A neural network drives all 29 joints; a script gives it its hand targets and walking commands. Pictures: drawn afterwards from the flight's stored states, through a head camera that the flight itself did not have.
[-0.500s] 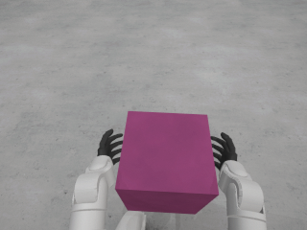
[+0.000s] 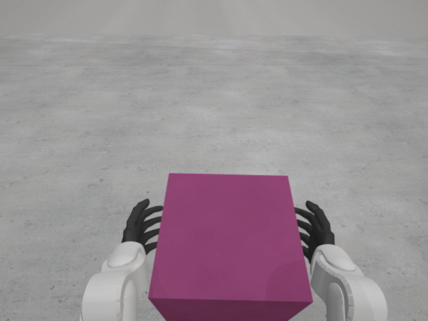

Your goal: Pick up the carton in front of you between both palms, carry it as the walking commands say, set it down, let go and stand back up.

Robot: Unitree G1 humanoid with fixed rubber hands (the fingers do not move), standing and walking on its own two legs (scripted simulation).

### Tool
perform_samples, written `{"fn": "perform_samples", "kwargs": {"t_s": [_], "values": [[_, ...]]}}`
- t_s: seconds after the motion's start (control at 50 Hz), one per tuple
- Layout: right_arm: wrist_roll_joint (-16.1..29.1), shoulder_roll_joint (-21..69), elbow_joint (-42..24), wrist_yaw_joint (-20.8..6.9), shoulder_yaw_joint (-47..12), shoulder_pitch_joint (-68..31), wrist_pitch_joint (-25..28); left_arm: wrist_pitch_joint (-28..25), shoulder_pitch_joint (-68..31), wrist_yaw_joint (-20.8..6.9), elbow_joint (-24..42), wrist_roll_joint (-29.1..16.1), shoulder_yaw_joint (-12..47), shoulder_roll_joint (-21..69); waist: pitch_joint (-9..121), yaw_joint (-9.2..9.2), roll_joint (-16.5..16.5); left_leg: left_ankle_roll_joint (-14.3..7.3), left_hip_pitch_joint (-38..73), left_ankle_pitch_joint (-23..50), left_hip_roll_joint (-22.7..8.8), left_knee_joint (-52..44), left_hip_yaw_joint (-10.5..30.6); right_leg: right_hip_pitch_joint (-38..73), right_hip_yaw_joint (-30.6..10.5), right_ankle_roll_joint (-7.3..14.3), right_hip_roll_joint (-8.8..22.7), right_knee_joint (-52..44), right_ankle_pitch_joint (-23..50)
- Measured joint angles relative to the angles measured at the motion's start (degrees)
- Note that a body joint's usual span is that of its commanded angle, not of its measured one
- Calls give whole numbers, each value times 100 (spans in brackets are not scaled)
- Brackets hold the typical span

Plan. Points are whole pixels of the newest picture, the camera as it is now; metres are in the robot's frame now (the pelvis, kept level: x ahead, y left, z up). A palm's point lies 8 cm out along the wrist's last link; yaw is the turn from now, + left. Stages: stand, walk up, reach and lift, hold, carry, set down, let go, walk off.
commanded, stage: carry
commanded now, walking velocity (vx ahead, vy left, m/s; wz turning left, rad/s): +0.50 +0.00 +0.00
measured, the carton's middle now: (225, 256) +0.27 +0.00 +0.02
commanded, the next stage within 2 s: none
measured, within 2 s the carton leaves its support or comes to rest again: neither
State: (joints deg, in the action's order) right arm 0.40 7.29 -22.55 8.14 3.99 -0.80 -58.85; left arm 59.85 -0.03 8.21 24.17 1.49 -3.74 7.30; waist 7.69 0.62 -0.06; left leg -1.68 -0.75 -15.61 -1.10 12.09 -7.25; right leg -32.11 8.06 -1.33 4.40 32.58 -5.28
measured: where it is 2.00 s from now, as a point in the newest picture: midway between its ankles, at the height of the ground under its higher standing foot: (218, 210)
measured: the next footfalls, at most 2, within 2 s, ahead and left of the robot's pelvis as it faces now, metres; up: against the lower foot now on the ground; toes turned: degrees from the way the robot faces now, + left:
right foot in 0.10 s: +0.25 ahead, -0.12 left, +0.00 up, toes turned -9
left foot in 0.62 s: +0.54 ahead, +0.11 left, +0.00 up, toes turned +13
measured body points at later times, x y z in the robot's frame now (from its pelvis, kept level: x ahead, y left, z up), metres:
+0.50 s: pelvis +0.29 -0.03 +0.00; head +0.26 -0.04 +0.45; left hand +0.52 +0.13 +0.10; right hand +0.53 -0.17 +0.09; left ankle +0.42 +0.13 -0.71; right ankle +0.21 -0.12 -0.75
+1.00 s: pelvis +0.60 +0.01 +0.00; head +0.59 +0.02 +0.45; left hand +0.84 +0.17 +0.09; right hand +0.84 -0.14 +0.10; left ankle +0.50 +0.10 -0.75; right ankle +0.73 -0.13 -0.71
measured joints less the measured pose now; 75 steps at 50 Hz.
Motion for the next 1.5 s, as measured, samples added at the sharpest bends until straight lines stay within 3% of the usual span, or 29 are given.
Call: {"fn": "perform_samples", "kwargs": {"t_s": [0.06,0.1,0.14,0.16,0.2,0.24,0.3,0.42,0.58,0.62,0.64,0.68,0.72,0.76,0.9,1.0,1.08,1.12,1.16,1.2,1.24,1.28,1.36,1.5], "values": [[-89,19,-364,-27,-137,296,-301,315,280,2,364,-9,63,21,105,-20,23,143,430,-445,-17,99,46,240,215,74,-47,-441,204],[-142,34,-587,-35,-177,446,-480,485,372,0,514,-26,103,32,119,-20,68,255,522,-958,-101,664,85,586,399,173,-144,-723,143],[-172,32,-601,-41,-87,477,-629,539,345,0,352,-5,185,33,116,-94,276,285,-15,-1194,-357,2252,126,606,533,497,-260,-316,-49],[-192,33,-571,-41,-53,476,-701,586,310,0,254,2,200,28,89,-124,269,275,-478,-1097,-327,3274,276,646,560,578,-248,-206,-228],[-229,34,-524,-42,-56,471,-816,667,324,-1,189,8,186,32,12,-164,187,178,-1369,-874,-233,4800,411,882,561,587,-232,-348,-373],[-260,35,-505,-53,-104,475,-860,693,403,-9,230,18,160,44,-34,-192,130,118,-2064,-512,-283,5299,371,1198,551,574,-262,-687,-376],[-324,39,-509,-100,-174,487,-819,673,473,-29,323,49,143,51,-34,-233,65,141,-2729,-62,-435,4812,277,1676,500,560,-303,-1195,-369],[-378,44,-703,-129,-210,526,-780,669,441,-57,479,57,168,43,105,-210,17,298,-3219,752,-616,2953,93,2569,383,432,-329,-1934,-539],[-301,30,-980,-66,-134,424,-975,853,269,-56,663,66,220,24,172,-159,10,189,-2902,1117,-465,1685,-321,3550,277,66,-269,-1893,-1459],[-273,20,-938,-58,-128,327,-1012,913,215,-47,696,85,192,17,125,-173,-68,66,-2572,1081,-328,1419,-514,3583,217,-64,-127,-1301,-1974],[-269,17,-804,-56,-157,263,-970,933,171,-44,662,89,127,9,92,-138,-208,-89,-2559,1148,-240,1590,-591,3379,203,-88,65,-640,-2237],[-270,8,-518,-53,-191,129,-933,976,115,-39,550,103,12,5,-17,-54,-268,-249,-2518,818,-211,1863,-662,2513,-152,-61,74,1325,-2101],[-262,12,-446,-52,-176,145,-926,998,116,-37,496,120,12,7,-149,-5,-197,-253,-2274,657,-212,1668,-671,1613,-342,73,-62,2803,-1942],[-253,23,-519,-57,-149,260,-884,963,153,-40,491,128,77,11,-239,38,-141,-196,-1957,672,-184,1308,-659,939,-335,169,-63,3217,-1575],[-216,39,-843,-85,-155,451,-700,721,347,-86,751,185,229,34,-203,124,-33,-94,-845,505,-121,300,-532,-103,-219,109,161,1479,-582],[-206,31,-1023,-88,-234,401,-761,777,408,-83,1050,181,201,39,-77,47,-44,116,-72,73,-126,33,-484,-106,-1,80,169,211,31],[-253,27,-1070,-84,-262,361,-904,906,367,-72,1082,143,163,32,-22,11,3,365,477,-531,-188,204,-422,253,276,184,53,-418,146],[-278,19,-1072,-75,-213,315,-974,929,275,-70,972,120,173,24,-57,-16,134,471,463,-1099,-394,975,-367,544,450,374,-92,-530,198],[-294,10,-924,-67,-89,240,-1028,890,127,-66,640,121,205,13,-134,-103,261,426,-288,-1100,-581,2830,-72,548,552,563,-141,-94,-174],[-318,10,-800,-63,-60,207,-1076,889,101,-64,468,113,187,13,-265,-148,199,304,-1239,-1008,-421,4580,279,765,547,583,-121,-193,-445],[-341,13,-746,-66,-111,237,-1062,854,195,-67,459,100,156,24,-365,-179,141,192,-1986,-679,-375,5292,327,1088,532,503,-130,-553,-425],[-375,19,-725,-88,-178,289,-984,780,305,-80,507,103,137,34,-417,-208,94,156,-2504,-315,-407,5178,287,1434,504,504,-152,-943,-418],[-436,31,-795,-152,-271,386,-784,621,436,-168,658,99,137,47,-434,-223,30,226,-3037,106,-437,4026,151,2059,404,441,-148,-1515,-480],[-362,36,-1271,-148,-258,458,-818,639,413,-181,1011,71,226,41,-371,-88,78,282,-2844,1243,-267,1880,-263,2865,360,167,-166,-1473,-1186]]}}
